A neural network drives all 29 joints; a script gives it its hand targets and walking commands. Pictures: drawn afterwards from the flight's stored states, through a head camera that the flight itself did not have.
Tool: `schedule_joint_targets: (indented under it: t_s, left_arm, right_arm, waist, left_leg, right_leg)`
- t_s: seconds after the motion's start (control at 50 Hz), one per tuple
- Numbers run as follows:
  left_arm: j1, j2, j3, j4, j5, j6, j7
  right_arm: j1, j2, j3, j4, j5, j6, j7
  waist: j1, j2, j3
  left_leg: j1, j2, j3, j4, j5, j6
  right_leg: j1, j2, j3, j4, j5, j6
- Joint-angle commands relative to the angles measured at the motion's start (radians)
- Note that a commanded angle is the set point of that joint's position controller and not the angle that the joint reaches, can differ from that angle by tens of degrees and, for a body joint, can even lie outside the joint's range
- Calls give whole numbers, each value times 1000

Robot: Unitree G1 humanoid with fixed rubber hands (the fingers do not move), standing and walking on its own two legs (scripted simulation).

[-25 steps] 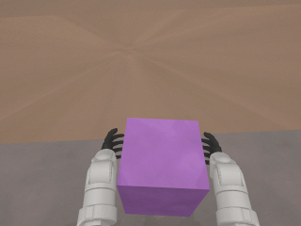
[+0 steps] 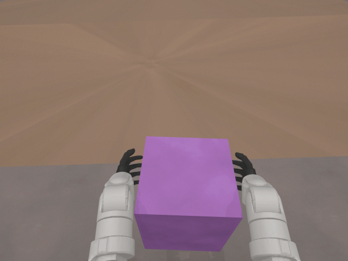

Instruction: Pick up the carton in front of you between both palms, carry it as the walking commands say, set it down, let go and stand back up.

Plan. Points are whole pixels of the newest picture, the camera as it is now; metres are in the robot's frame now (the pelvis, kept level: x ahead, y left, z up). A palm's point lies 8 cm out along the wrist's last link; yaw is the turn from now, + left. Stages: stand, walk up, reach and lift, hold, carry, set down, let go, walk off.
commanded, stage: hold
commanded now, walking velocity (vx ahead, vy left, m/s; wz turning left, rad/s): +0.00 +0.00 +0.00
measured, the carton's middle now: (184, 196) +0.30 +0.01 -0.03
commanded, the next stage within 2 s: carry in 0.12 s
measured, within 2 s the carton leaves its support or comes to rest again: neither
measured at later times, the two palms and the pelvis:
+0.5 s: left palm (117, 149) +0.35 +0.17 +0.10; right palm (237, 148) +0.36 -0.12 +0.09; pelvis +0.09 +0.01 -0.01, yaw -1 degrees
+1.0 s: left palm (122, 103) +0.60 +0.22 +0.07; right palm (208, 101) +0.60 -0.08 +0.07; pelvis +0.36 +0.06 -0.02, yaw +0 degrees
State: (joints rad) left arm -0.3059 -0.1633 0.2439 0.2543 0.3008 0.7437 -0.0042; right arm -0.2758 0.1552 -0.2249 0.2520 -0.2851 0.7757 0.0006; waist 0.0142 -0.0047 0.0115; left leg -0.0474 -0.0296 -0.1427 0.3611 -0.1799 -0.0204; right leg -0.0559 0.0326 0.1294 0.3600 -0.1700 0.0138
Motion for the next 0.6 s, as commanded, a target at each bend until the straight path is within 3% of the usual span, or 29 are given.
schedule_joint_targets:
  t_s: [0.0, 0.04, 0.06, 0.08, 0.1, 0.12, 0.14, 0.16, 0.18, 0.2, 0.22, 0.24, 0.26, 0.28, 0.3, 0.32, 0.34, 0.36, 0.38, 0.4, 0.42, 0.44, 0.46, 0.48, 0.5, 0.52, 0.54, 0.56, 0.58]
  left_arm:
    - [-535, -931, -575, -45, -264, -18, -261]
    - [-449, -934, -552, -29, -270, -12, -258]
    - [-424, -951, -482, 101, -252, 8, -258]
    - [-444, -929, -517, 4, -251, -6, -261]
    - [-484, -907, -475, 71, -224, 6, -252]
    - [-489, -946, -532, 46, -280, 4, -248]
    - [-569, -946, -569, -89, -322, -1, -241]
    - [-574, -905, -578, -85, -327, 15, -239]
    - [-537, -944, -596, -87, -334, 32, -231]
    - [-498, -970, -631, -94, -339, 45, -220]
    - [-495, -938, -642, -148, -343, 55, -212]
    - [-486, -921, -653, -153, -350, 83, -200]
    - [-490, -928, -657, -174, -358, 109, -187]
    - [-479, -908, -667, -207, -363, 136, -175]
    - [-430, -908, -652, -207, -368, 167, -167]
    - [-446, -914, -708, -315, -412, 183, -160]
    - [-384, -897, -681, -297, -385, 224, -136]
    - [-402, -880, -714, -353, -389, 245, -114]
    - [-418, -906, -773, -474, -453, 258, -98]
    - [-433, -908, -789, -499, -485, 289, -84]
    - [-430, -884, -814, -573, -498, 306, -67]
    - [-413, -867, -820, -570, -514, 336, -54]
    - [-358, -824, -819, -606, -507, 361, -45]
    - [-277, -814, -790, -578, -524, 383, -33]
    - [-230, -802, -805, -640, -535, 394, -17]
    - [-156, -827, -777, -641, -523, 413, 0]
    - [-119, -756, -768, -670, -491, 431, 24]
    - [-126, -754, -759, -723, -489, 434, 38]
    - [-102, -799, -749, -745, -485, 440, 43]
  right_arm:
    - [-556, 971, 498, -25, 259, -59, 239]
    - [-537, 966, 549, -55, 294, -41, 239]
    - [-553, 932, 515, -19, 255, -32, 244]
    - [-557, 915, 488, -41, 243, -46, 251]
    - [-662, 932, 527, -76, 296, -41, 236]
    - [-671, 953, 563, -111, 328, -30, 228]
    - [-643, 962, 593, -120, 339, -27, 223]
    - [-598, 974, 566, -80, 334, -9, 219]
    - [-629, 990, 601, -110, 350, -1, 218]
    - [-645, 984, 651, -179, 349, -1, 205]
    - [-613, 999, 681, -179, 376, 19, 202]
    - [-600, 973, 683, -226, 370, 39, 187]
    - [-583, 946, 673, -248, 386, 71, 174]
    - [-607, 960, 704, -277, 409, 100, 164]
    - [-629, 942, 711, -328, 428, 126, 152]
    - [-610, 953, 764, -368, 439, 152, 138]
    - [-591, 933, 732, -376, 435, 167, 123]
    - [-531, 901, 723, -396, 444, 191, 114]
    - [-483, 916, 748, -434, 470, 212, 99]
    - [-449, 897, 744, -468, 487, 231, 80]
    - [-445, 906, 747, -522, 488, 243, 58]
    - [-355, 847, 723, -543, 443, 268, 30]
    - [-346, 819, 715, -603, 434, 296, 12]
    - [-340, 806, 763, -657, 453, 323, -14]
    - [-335, 823, 761, -719, 490, 341, -25]
    - [-327, 813, 780, -772, 509, 358, -35]
    - [-229, 798, 733, -709, 497, 383, -42]
    - [-200, 807, 752, -708, 514, 400, -39]
    - [-223, 804, 765, -808, 509, 405, -42]
  waist:
    - [-24, 15, -239]
    - [22, -23, -181]
    - [6, -19, -167]
    - [10, -17, -173]
    - [-18, 0, -230]
    - [-9, 0, -220]
    - [-12, 67, -223]
    - [-11, 29, -204]
    - [-9, 21, -239]
    - [-5, 67, -271]
    - [-2, 9, -338]
    - [6, -14, -334]
    - [3, -12, -281]
    - [13, -201, -213]
    - [9, -272, -195]
    - [-11, -227, -187]
    - [-4, -92, -211]
    - [-7, -80, -230]
    - [-18, 10, -330]
    - [-32, 240, -317]
    - [-44, 356, -264]
    - [-54, 333, -244]
    - [-52, 174, -204]
    - [-58, 72, -208]
    - [-52, 63, -274]
    - [-28, 100, -339]
    - [-24, 204, -374]
    - [-20, 126, -392]
    - [5, -57, -395]
  left_leg:
    - [0, -78, 99, -71, 131, 0]
    - [13, -66, 81, -69, 78, 17]
    - [4, -79, 86, -93, 32, 10]
    - [20, -67, 93, -71, 10, 4]
    - [-107, 94, 34, 9, -203, 29]
    - [-129, 61, 32, 7, -422, 26]
    - [-190, 82, -28, -33, -595, 43]
    - [-227, 102, -44, -47, -644, 56]
    - [-198, 73, 60, 39, -451, 34]
    - [-217, 99, 38, 56, -375, 44]
    - [-229, 70, 106, 79, -330, 13]
    - [-275, 55, 134, 106, -314, 9]
    - [-345, 54, 123, 129, -447, 16]
    - [-412, 5, 214, 258, -323, -25]
    - [-424, 7, 236, 305, -314, -14]
    - [-295, 31, 247, 205, -233, 0]
    - [-274, 24, 257, 185, -229, 0]
    - [-167, 15, 274, 126, -212, 9]
    - [-70, 92, 156, 28, -232, 41]
    - [112, 256, -101, -54, -302, 98]
    - [226, 341, -234, -67, -150, 167]
    - [216, 386, -296, -108, -115, 224]
    - [153, 391, -301, -98, 31, 242]
    - [183, 400, -239, -72, 168, 233]
    - [167, 359, -125, -21, 199, 202]
    - [137, 256, 35, 80, 278, 138]
    - [-18, 217, 139, 118, 162, 91]
    - [-193, 184, 216, 156, 68, 39]
    - [-415, 127, 264, 315, -36, 20]
  right_leg:
    - [76, 76, -71, -59, 101, -3]
    - [38, 65, -83, -68, 38, -3]
    - [29, 72, -89, -71, 5, -3]
    - [-8, 72, -94, -72, -53, -15]
    - [-81, -97, -22, 11, -170, -20]
    - [-157, -69, -9, -10, -446, -21]
    - [-187, -52, -52, 26, -556, -11]
    - [-218, -44, -79, 60, -512, -11]
    - [-199, -60, -84, 25, -422, -20]
    - [-140, -85, -85, 59, -300, -14]
    - [-76, -62, -114, 92, -241, -18]
    - [-50, -90, -106, 94, -292, -29]
    - [-113, -160, 22, -2, -533, -57]
    - [-141, -207, 105, -95, -603, -102]
    - [-142, -268, 176, -163, -608, -118]
    - [-223, -245, 72, -109, -462, -105]
    - [-238, -241, 90, -104, -487, -102]
    - [-306, -215, 14, -35, -516, -78]
    - [-317, -164, -91, 116, -428, -51]
    - [-503, -81, -199, 355, -322, -17]
    - [-713, -53, -269, 441, -314, -3]
    - [-738, -94, -216, 458, -361, 2]
    - [-739, -74, -226, 437, -373, 0]
    - [-732, -77, -243, 376, -363, -1]
    - [-620, -46, -274, 268, -303, -4]
    - [-453, -20, -330, 128, -145, 5]
    - [-212, -23, -342, 59, -70, -5]
    - [4, -66, -292, 55, -26, -26]
    - [221, -175, -121, 17, -147, -81]
